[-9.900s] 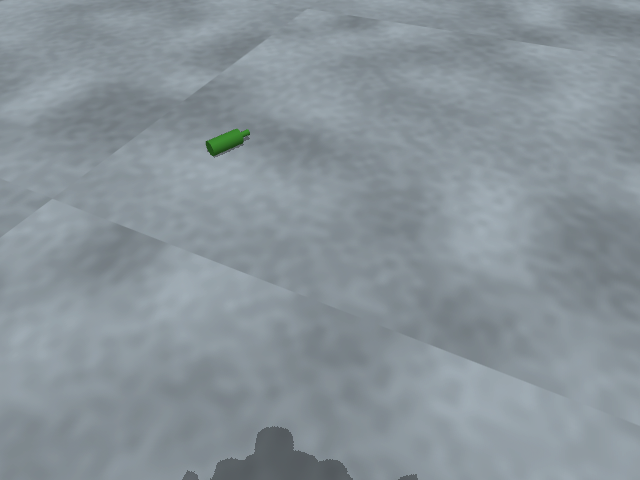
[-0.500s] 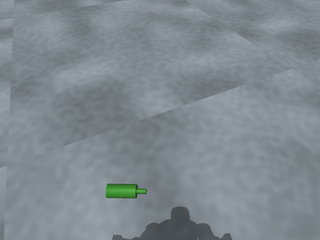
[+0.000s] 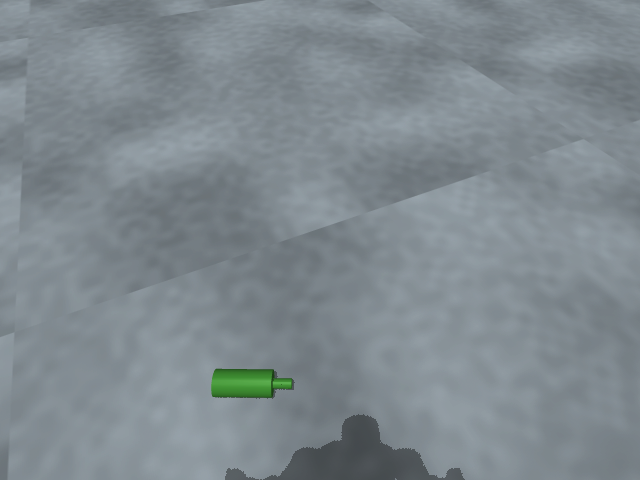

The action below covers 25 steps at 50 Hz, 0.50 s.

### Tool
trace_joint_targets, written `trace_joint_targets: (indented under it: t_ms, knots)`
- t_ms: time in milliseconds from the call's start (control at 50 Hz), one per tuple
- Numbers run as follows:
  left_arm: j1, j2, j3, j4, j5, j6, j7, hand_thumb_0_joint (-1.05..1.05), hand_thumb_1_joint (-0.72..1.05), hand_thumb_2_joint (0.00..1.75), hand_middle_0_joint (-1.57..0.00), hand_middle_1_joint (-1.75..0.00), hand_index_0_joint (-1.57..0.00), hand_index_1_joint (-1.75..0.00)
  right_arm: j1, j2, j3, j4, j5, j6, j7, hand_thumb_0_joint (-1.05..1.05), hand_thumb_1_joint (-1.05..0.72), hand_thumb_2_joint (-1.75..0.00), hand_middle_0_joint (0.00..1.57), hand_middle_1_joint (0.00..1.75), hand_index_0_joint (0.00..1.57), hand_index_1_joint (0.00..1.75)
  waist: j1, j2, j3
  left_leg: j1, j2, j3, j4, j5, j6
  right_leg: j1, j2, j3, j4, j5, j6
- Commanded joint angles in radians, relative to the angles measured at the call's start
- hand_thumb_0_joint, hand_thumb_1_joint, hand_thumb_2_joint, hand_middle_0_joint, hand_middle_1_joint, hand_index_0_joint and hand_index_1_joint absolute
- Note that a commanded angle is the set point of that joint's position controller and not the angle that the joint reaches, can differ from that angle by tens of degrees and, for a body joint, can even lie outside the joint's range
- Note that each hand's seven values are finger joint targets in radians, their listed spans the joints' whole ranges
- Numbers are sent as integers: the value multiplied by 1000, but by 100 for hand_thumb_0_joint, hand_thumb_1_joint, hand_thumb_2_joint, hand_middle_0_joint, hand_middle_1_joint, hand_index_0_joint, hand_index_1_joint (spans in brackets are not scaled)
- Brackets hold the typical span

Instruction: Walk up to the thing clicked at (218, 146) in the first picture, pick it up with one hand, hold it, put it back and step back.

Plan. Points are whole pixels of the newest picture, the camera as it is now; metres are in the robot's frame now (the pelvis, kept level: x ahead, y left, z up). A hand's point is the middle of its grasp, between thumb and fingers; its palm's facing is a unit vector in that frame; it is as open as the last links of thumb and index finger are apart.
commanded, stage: stand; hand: left
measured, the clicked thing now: (253, 383) +0.54 +0.23 -0.74
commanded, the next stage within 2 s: none
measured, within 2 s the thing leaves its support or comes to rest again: neither
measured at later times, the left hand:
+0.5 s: hand out of the picture +0.06 +0.26 -0.16, palm faces -0.03 -0.94 -0.35, open 7.4 cm
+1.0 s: hand out of the picture +0.06 +0.26 -0.16, palm faces -0.03 -0.94 -0.34, open 7.4 cm
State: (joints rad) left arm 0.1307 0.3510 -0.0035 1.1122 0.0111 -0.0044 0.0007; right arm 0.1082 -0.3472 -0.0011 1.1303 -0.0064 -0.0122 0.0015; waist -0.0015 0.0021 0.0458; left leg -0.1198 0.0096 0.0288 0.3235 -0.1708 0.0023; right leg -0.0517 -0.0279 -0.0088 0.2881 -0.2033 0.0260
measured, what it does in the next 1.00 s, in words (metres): stands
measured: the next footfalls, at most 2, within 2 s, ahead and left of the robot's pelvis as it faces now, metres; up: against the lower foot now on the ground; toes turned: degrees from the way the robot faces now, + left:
none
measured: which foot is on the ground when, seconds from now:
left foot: down 0.00-1.00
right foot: down 0.00-1.00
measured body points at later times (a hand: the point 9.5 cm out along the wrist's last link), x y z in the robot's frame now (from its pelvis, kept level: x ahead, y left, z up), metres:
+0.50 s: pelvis +0.00 +0.00 +0.00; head +0.00 +0.00 +0.45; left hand +0.06 +0.30 -0.13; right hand +0.07 -0.30 -0.13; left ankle +0.00 +0.12 -0.75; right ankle -0.03 -0.14 -0.75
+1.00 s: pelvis -0.01 +0.00 +0.00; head +0.00 +0.01 +0.45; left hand +0.06 +0.31 -0.13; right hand +0.07 -0.30 -0.13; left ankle +0.00 +0.12 -0.75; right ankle -0.03 -0.14 -0.75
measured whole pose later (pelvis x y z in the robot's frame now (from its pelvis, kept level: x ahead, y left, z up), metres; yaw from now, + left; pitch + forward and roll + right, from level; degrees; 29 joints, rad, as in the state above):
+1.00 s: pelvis -0.01 +0.00 +0.00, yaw +0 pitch -2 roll +0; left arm 0.14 0.35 0.00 1.11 0.01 0.00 0.00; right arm 0.11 -0.34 0.00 1.13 -0.01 -0.01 0.00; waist 0.00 0.00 0.04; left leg -0.12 0.00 0.03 0.33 -0.16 0.01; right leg -0.05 -0.03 -0.01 0.29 -0.20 0.03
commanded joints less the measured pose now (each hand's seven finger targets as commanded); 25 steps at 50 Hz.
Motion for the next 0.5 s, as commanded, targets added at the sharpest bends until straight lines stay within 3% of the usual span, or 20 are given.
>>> trace_joint_targets:
  t_ms: [0, 480]
  knots:
    - [-27, 217, 42, -55, 3, -25, 11, 0, 90, 90, -20, -30, -20, -30, -38, -213, -40, -65, -2, -21, -9, 0, -90, -90, 20, 30, 20, 30, 1, -13, -78, 56, 129, -107, -33, 195, 23, -36, -117, 74, -43, 167, -39]
    - [-11, 211, 40, -53, 5, -25, 11, 0, 90, 90, -20, -30, -20, -30, -37, -218, -43, -62, -2, -20, -9, 0, -90, -90, 20, 30, 20, 30, 2, -10, -64, 47, 127, -109, -39, 161, 27, -42, -116, 75, -48, 138, -37]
